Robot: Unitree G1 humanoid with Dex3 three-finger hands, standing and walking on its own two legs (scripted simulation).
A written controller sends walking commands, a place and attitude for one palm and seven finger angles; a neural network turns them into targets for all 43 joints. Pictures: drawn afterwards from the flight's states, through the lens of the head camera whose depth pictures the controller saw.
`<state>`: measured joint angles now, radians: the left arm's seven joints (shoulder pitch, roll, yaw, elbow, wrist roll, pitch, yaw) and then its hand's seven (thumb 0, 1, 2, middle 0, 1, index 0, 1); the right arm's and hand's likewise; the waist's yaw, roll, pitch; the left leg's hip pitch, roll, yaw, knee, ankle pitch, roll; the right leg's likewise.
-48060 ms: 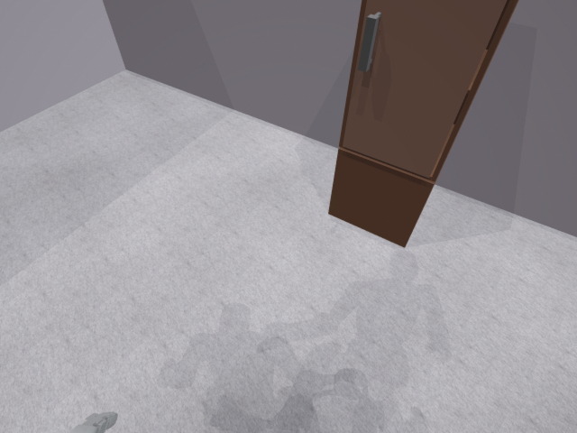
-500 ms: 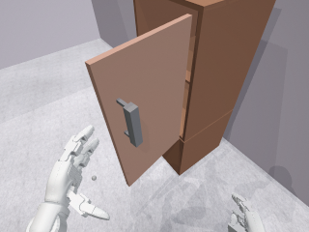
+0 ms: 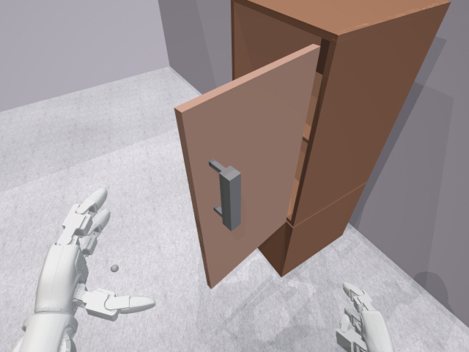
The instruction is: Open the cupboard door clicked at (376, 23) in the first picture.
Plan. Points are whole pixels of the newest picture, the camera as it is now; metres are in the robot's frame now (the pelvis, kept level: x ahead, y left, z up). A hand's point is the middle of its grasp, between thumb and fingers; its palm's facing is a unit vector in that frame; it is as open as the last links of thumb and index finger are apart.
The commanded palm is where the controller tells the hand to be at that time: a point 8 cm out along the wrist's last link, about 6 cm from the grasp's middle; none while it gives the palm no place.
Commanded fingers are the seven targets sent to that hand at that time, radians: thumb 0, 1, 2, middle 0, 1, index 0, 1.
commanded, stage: draw the hand back to the body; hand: left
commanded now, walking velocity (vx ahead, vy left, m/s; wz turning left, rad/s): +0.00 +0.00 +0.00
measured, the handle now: (223, 194) +0.38 +0.06 +0.07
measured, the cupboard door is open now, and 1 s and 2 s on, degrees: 100 100 100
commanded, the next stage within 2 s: step back with the hand held close in 0.90 s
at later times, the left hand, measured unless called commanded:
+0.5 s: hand (63, 231) +0.22 +0.25 +0.16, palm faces +0.40 -0.82 -0.40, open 9.3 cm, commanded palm +0.18 +0.30 +0.18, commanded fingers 0.00 0.90 0.90 -0.20 -0.30 -0.20 -0.30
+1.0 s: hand (76, 227) +0.23 +0.24 +0.17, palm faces +0.42 -0.81 -0.40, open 7.4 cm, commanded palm +0.18 +0.28 +0.19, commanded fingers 0.00 0.90 0.90 -0.20 -0.30 -0.20 -0.30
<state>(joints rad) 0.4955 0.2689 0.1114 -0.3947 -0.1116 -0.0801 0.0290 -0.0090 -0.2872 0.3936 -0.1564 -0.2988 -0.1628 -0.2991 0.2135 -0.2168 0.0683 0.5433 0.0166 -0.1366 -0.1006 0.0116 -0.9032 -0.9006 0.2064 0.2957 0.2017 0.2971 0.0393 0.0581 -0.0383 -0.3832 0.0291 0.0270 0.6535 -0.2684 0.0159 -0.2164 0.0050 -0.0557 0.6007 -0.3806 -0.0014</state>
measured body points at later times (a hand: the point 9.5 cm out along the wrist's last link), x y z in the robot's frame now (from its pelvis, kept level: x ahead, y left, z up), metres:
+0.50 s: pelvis +0.03 +0.00 +0.02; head +0.01 -0.02 +0.47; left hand +0.20 +0.30 +0.18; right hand +0.21 -0.22 -0.07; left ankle +0.05 +0.11 -0.72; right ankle -0.04 -0.12 -0.72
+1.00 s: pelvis +0.03 -0.02 +0.02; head +0.02 -0.04 +0.47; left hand +0.20 +0.28 +0.19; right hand +0.21 -0.25 -0.07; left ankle +0.05 +0.11 -0.72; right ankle -0.04 -0.12 -0.72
